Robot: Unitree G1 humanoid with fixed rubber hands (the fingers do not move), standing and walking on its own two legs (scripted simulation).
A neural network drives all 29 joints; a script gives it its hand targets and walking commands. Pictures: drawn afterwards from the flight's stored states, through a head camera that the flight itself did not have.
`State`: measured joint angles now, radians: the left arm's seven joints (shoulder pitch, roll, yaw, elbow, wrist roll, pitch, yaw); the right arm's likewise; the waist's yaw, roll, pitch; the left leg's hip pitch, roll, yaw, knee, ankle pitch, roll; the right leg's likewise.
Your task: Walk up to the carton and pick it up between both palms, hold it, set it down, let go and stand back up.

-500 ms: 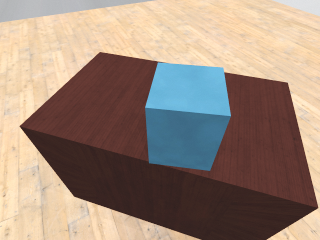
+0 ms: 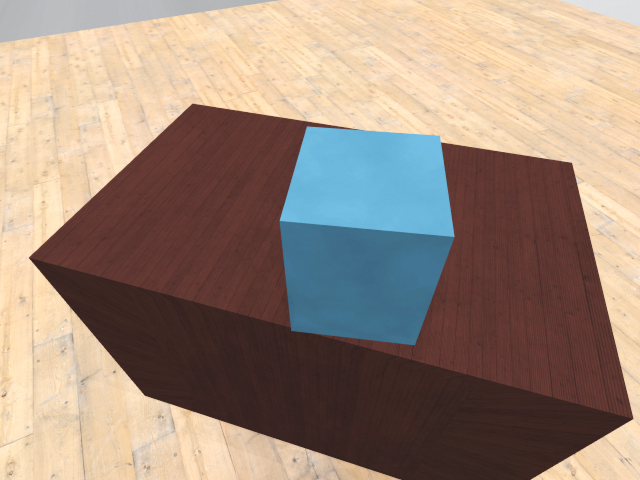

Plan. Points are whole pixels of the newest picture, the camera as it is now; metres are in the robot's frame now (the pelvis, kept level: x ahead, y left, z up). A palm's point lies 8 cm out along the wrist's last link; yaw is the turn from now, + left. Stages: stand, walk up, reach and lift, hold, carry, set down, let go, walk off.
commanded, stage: walk up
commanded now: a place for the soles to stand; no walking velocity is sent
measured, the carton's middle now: (361, 238) +0.47 -0.04 +0.03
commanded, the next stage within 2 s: none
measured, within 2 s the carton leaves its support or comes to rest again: neither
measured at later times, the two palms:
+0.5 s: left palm out of the picture +0.03 +0.25 -0.12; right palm out of the picture -0.02 -0.26 -0.13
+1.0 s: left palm out of the picture +0.04 +0.35 -0.12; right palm out of the picture +0.01 -0.20 -0.13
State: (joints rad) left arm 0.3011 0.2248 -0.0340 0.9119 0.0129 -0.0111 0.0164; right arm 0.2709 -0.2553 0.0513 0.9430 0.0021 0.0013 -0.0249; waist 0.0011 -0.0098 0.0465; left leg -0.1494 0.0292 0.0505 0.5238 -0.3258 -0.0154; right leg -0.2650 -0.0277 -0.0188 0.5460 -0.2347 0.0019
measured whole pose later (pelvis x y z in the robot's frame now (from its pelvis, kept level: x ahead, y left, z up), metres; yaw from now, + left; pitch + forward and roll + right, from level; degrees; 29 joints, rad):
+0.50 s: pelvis -0.01 +0.00 +0.00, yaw -4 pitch -2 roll +1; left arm 0.29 0.26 -0.05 0.98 0.00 -0.01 0.01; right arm 0.30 -0.28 0.07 1.04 -0.01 0.00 -0.01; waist 0.01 -0.01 0.03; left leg -0.14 0.04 0.12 0.46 -0.28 -0.02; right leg -0.29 0.00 0.05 0.49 -0.17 0.00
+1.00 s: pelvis +0.04 +0.07 +0.00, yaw -8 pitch +0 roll +0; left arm 0.40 0.28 -0.02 0.98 0.03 0.02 0.04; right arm 0.35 -0.30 0.01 0.94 -0.02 -0.01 -0.01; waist 0.02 0.01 0.04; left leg -0.22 -0.01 0.10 0.53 -0.28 0.04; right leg -0.35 -0.03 0.14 0.67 -0.39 0.02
